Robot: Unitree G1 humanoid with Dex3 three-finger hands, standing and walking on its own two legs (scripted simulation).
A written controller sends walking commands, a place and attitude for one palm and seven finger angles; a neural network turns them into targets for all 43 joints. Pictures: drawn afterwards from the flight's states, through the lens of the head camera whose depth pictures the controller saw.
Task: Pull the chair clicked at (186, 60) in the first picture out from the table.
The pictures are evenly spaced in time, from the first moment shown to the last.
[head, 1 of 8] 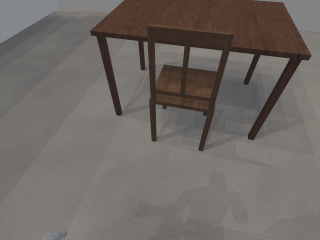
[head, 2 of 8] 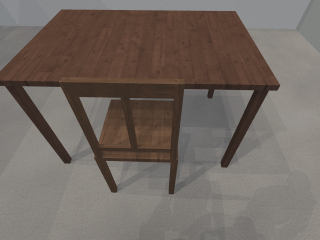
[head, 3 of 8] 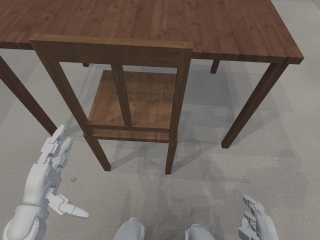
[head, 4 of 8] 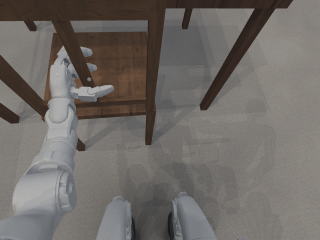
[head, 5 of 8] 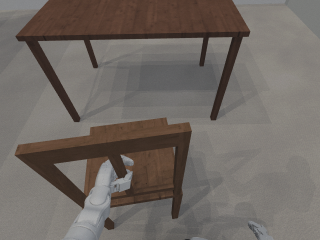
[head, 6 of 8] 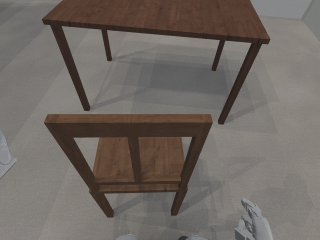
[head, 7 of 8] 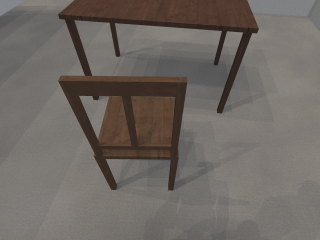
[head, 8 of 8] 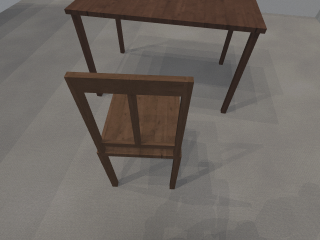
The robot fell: no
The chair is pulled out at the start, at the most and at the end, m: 0.00 0.56 0.55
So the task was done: yes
